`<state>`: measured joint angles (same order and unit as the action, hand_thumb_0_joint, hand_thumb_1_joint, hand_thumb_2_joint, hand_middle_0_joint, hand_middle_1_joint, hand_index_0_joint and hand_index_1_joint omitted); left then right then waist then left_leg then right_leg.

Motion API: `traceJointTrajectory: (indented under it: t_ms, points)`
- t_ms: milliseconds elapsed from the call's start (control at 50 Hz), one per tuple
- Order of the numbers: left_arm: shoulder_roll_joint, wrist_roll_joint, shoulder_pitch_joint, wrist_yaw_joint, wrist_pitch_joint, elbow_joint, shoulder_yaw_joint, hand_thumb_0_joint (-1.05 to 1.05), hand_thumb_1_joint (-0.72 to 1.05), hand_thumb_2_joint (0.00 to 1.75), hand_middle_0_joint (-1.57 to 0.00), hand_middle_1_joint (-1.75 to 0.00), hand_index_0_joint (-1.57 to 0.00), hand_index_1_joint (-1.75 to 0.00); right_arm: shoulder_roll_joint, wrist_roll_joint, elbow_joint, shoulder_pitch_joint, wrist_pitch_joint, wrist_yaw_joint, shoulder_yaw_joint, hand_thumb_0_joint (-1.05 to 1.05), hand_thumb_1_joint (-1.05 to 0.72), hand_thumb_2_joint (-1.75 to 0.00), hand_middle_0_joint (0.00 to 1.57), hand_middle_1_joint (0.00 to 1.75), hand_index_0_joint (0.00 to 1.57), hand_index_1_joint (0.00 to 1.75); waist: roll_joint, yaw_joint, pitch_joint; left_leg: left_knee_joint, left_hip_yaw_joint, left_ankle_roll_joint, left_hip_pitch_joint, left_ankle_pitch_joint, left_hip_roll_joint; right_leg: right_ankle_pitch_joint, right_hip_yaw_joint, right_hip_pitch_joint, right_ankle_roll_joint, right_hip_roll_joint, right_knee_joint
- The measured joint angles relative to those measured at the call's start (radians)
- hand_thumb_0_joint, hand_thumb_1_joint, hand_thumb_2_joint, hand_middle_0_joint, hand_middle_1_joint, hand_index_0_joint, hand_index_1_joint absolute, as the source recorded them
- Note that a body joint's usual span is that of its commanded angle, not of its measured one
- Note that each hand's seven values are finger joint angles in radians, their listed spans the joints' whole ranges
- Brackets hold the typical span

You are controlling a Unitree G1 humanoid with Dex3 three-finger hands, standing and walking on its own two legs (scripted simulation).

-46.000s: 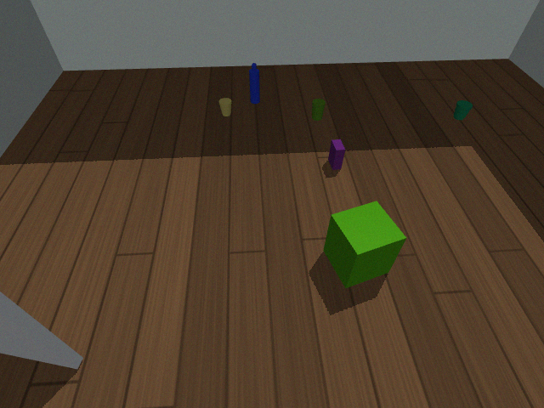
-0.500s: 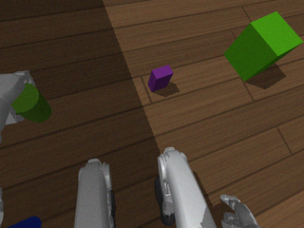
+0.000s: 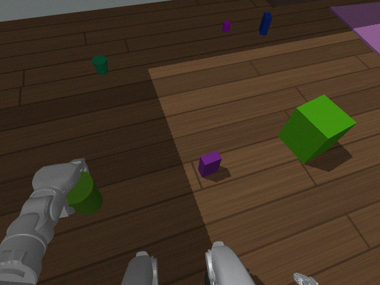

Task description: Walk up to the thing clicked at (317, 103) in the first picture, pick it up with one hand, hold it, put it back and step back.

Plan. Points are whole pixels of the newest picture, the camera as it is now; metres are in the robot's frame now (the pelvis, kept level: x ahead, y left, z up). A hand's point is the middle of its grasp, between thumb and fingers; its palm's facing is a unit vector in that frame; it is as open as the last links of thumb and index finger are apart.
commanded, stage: lift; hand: left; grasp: from above
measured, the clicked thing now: (83, 195) +0.38 +0.23 -0.13
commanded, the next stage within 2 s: hold in 0.44 s
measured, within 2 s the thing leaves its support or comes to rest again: neither
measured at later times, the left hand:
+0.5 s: hand (60, 177) +0.37 +0.23 +0.01, palm faces -0.45 -0.06 -0.89, open 10.7 cm
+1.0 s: hand (56, 162) +0.38 +0.23 +0.05, palm faces -0.46 -0.03 -0.89, open 10.7 cm
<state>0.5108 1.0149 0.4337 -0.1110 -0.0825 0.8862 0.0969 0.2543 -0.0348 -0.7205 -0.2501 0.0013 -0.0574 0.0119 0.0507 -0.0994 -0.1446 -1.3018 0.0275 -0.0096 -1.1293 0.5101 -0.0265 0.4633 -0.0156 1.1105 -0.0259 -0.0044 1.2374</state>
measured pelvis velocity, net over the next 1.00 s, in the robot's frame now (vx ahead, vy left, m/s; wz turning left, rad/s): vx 0.06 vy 0.00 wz -0.01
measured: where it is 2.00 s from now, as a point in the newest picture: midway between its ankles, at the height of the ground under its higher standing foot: outside the picture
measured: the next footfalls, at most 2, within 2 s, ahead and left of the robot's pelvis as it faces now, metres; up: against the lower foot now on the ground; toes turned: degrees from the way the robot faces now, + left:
none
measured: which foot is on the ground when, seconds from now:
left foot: down 0.00-1.00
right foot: down 0.00-1.00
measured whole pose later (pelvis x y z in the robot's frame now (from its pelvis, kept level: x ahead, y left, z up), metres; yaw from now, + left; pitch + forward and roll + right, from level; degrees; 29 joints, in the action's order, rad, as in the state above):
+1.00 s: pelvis +0.06 +0.00 +0.10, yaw -1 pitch +7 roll +0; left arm 0.41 1.01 0.32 -0.03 0.00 0.77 0.20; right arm 0.26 -0.05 -0.71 -0.25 0.04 -0.05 0.05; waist 0.04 -0.03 -0.07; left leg -0.68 -0.03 -0.01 -0.45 0.35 -0.01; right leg 0.31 0.03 0.46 -0.03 0.01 0.65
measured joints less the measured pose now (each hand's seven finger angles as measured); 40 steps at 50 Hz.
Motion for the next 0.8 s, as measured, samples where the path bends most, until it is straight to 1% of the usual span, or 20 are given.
traceJointTrajectory:
  t_ms: [120,180,340,440,560,680,800]
  points:
    - [-0.037,0.005,-0.002,-0.027,0.02,0.043,0.028,0.02,-0.05,0.81,-0.68,-1.19,-0.37,-0.96,0.009,0.002,-0.019,-0.018,-0.023,-0.001,0.014,0.01,-0.92,-0.9,0.2,0.3,0.2,0.3,-0.004,0.008,0.011,0.127,-0.009,0.001,0.14,-0.034,-0.002,-0.034,0.007,-0.136,0.002,-0.001,-0.123]
    - [-0.055,0.003,-0.006,-0.037,0.03,0.049,0.033,0.02,-0.04,0.81,-0.68,-1.2,-0.37,-0.96,0.009,0.003,-0.022,-0.022,-0.027,0.0,0.019,0.01,-0.92,-0.9,0.2,0.3,0.2,0.3,-0.007,0.012,0.02,0.186,-0.016,0.001,0.201,-0.051,-0.002,-0.051,0.013,-0.194,0.002,-0.002,-0.179]
    - [-0.081,-0.004,-0.022,-0.043,0.059,0.033,0.05,0.02,-0.04,0.8,-0.67,-1.19,-0.37,-0.96,0.002,0.002,-0.022,-0.019,-0.024,0.003,0.024,0.01,-0.92,-0.9,0.2,0.3,0.2,0.3,-0.011,0.025,0.049,0.32,-0.032,0.0,0.34,-0.089,0.0,-0.088,0.026,-0.326,0.001,0.001,-0.306]
    - [-0.091,-0.018,-0.043,-0.03,0.075,0.003,0.063,0.03,-0.03,0.78,-0.66,-1.17,-0.38,-0.94,-0.004,0.001,-0.021,-0.011,-0.019,0.003,0.026,0.01,-0.92,-0.9,0.2,0.3,0.2,0.3,-0.009,0.036,0.063,0.394,-0.039,-0.001,0.416,-0.109,0.002,-0.107,0.032,-0.398,0.0,0.003,-0.376]
    - [-0.101,-0.027,-0.062,-0.012,0.085,-0.017,0.076,0.04,-0.02,0.76,-0.64,-1.15,-0.38,-0.93,-0.009,-0.002,-0.022,-0.001,-0.009,0.003,0.027,0.01,-0.91,-0.9,0.2,0.3,0.2,0.3,-0.008,0.047,0.067,0.465,-0.044,-0.001,0.494,-0.123,0.005,-0.121,0.036,-0.474,-0.001,0.006,-0.443]
    - [-0.103,-0.015,-0.076,0.011,0.083,-0.039,0.087,0.04,-0.02,0.76,-0.62,-1.13,-0.39,-0.93,-0.006,-0.004,-0.017,0.005,0.003,0.005,0.03,0.01,-0.91,-0.9,0.2,0.3,0.2,0.3,-0.01,0.054,0.068,0.519,-0.047,-0.001,0.558,-0.133,0.009,-0.128,0.038,-0.535,-0.001,0.01,-0.493]
    - [-0.102,-0.011,-0.087,0.038,0.08,-0.067,0.091,0.04,-0.03,0.76,-0.6,-1.12,-0.39,-0.93,0.0,-0.006,-0.007,0.005,0.017,0.008,0.035,0.01,-0.91,-0.9,0.2,0.3,0.2,0.3,-0.011,0.061,0.068,0.565,-0.051,-0.001,0.611,-0.143,0.01,-0.136,0.041,-0.586,-0.001,0.011,-0.534]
